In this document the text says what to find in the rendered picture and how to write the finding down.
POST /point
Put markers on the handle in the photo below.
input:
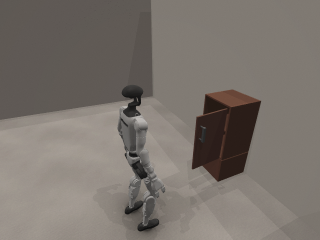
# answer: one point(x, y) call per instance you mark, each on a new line
point(203, 134)

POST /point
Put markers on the cupboard door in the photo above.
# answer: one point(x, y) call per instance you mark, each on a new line
point(210, 150)

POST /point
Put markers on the robot right foot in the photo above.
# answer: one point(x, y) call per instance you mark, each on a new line
point(151, 224)

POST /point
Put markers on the robot left upper arm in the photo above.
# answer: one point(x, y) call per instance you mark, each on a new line
point(119, 126)

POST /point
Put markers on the robot right hand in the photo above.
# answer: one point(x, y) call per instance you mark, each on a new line
point(156, 185)

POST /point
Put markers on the right robot shin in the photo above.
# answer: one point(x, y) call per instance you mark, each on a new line
point(148, 208)

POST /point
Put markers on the right robot forearm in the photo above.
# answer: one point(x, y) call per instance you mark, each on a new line
point(145, 162)

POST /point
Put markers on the robot right upper arm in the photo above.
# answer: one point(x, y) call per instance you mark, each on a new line
point(141, 127)

